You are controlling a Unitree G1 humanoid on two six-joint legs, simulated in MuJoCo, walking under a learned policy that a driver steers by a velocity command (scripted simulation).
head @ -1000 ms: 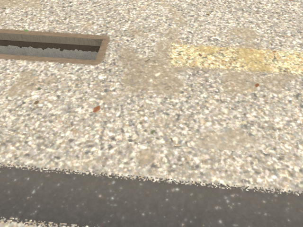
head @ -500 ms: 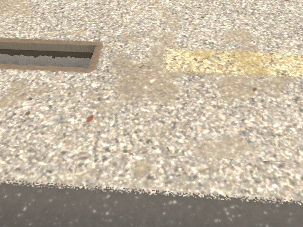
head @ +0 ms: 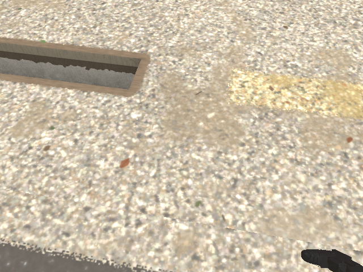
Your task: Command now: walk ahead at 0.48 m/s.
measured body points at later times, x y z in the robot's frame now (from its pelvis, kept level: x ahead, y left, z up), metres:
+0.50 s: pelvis +0.28 +0.01 +0.01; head +0.30 +0.00 +0.46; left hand +0.46 +0.25 -0.09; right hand +0.29 -0.27 -0.13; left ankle +0.19 +0.12 -0.73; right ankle +0.43 -0.11 -0.71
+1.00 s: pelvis +0.37 +0.00 +0.01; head +0.37 +0.01 +0.45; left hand +0.47 +0.25 -0.13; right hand +0.41 -0.26 -0.13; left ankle +0.35 +0.14 -0.73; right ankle +0.42 -0.11 -0.73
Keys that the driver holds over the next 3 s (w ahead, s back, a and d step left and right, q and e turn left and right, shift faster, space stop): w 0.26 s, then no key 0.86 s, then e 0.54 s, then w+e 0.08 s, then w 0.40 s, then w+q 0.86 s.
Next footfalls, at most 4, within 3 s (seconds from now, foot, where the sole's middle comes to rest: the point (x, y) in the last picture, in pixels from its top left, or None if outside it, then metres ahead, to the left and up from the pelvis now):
0.06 left None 0.23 0.12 -0.77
0.52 right None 0.46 -0.11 -0.77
0.84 left None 0.40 0.14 -0.77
1.96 left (181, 253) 0.52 0.09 -0.77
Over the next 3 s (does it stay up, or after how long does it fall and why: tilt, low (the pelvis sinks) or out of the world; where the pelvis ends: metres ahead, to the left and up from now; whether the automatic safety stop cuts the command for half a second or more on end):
stays up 0.92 -0.12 0.00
